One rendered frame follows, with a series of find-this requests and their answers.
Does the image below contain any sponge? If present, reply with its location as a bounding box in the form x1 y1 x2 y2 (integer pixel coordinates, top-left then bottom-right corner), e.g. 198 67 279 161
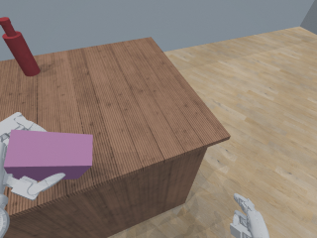
3 129 93 181

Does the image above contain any left robot forearm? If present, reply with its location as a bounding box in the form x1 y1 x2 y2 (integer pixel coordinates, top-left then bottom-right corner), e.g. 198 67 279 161
0 193 10 238

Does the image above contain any right robot hand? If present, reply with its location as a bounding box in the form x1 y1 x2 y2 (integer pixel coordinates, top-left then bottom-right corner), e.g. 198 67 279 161
230 193 270 238

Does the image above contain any left robot hand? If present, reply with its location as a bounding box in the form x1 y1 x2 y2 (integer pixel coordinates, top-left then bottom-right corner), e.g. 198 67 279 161
0 112 65 201

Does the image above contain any table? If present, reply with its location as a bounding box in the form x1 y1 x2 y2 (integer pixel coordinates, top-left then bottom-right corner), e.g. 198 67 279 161
0 37 231 238

